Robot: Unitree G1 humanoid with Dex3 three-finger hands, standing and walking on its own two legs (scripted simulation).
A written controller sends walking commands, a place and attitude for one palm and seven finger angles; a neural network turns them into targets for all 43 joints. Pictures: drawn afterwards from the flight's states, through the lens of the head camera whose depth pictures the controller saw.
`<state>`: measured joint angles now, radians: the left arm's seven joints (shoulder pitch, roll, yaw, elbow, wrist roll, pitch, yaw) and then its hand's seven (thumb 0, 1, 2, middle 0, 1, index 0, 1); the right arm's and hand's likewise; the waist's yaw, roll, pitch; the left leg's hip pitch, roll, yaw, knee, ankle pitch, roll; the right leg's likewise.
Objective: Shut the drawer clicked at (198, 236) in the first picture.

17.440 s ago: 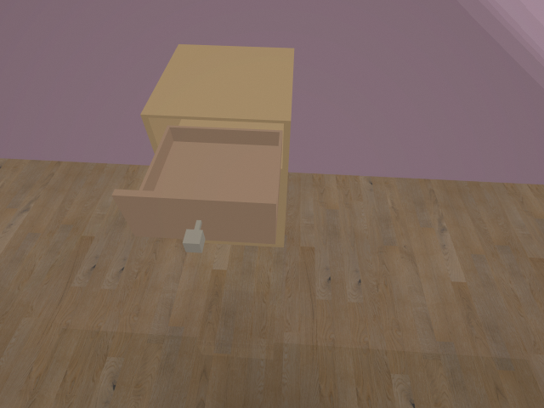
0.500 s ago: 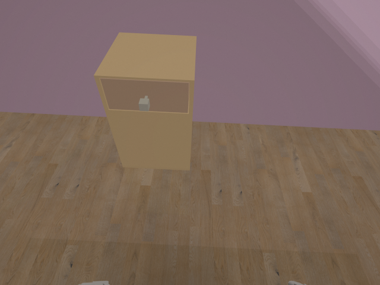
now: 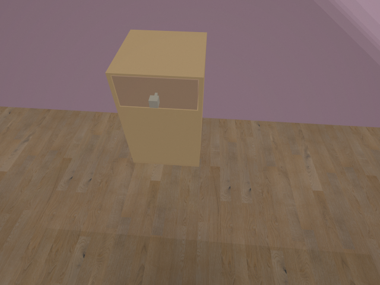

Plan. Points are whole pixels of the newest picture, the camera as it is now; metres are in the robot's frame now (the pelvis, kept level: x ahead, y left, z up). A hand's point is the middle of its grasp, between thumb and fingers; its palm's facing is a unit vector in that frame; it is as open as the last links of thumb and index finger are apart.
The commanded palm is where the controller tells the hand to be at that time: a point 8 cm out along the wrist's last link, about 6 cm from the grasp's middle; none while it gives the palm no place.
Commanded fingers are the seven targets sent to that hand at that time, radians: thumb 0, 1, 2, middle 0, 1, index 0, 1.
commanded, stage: let the arm hang, fingers relaxed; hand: left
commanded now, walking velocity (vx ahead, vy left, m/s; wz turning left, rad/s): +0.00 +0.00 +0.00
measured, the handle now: (154, 98) +0.89 +0.22 -0.19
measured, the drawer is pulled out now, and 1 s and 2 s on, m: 0.00 0.00 0.00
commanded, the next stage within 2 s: look to check the result in 0.36 s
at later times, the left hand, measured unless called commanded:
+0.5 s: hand out of the picture -0.01 +0.13 -0.18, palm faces +0.04 -0.99 -0.15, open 7.3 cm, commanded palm none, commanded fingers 0.00 0.90 0.90 -0.20 -0.30 -0.20 -0.30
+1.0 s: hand out of the picture -0.01 +0.13 -0.18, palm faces +0.04 -0.99 -0.16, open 7.3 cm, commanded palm none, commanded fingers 0.00 0.90 0.90 -0.20 -0.30 -0.20 -0.30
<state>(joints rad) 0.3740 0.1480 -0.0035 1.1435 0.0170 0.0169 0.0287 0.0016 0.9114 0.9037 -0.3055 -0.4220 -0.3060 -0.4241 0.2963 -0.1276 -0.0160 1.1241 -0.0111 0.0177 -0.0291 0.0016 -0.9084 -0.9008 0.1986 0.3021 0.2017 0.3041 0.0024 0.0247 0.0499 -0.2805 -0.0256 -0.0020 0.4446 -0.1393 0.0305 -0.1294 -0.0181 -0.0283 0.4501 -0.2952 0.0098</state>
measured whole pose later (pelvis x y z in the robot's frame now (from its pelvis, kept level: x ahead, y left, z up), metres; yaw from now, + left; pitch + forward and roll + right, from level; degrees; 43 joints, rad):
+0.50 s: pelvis +0.01 -0.02 +0.00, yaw +0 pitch -2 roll -1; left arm 0.32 0.11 0.01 1.12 0.01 0.00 0.04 0.00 0.91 0.90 -0.20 -0.30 -0.20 -0.30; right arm 0.32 -0.10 -0.02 1.14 -0.01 0.00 -0.04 0.00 -0.91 -0.90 0.20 0.30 0.20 0.30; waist -0.01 0.01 0.05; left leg -0.27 0.01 -0.02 0.48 -0.17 0.00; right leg -0.10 0.02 -0.04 0.45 -0.31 -0.02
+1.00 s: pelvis +0.02 -0.02 +0.00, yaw +0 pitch -2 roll +0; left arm 0.33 0.11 0.01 1.13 0.01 0.00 0.04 0.00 0.91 0.90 -0.20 -0.30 -0.20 -0.30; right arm 0.29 -0.12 -0.02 1.14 -0.01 0.00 -0.05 0.00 -0.91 -0.90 0.20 0.30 0.20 0.30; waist 0.00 0.01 0.05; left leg -0.25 0.01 -0.01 0.46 -0.18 0.00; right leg -0.08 0.02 -0.03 0.43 -0.32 -0.02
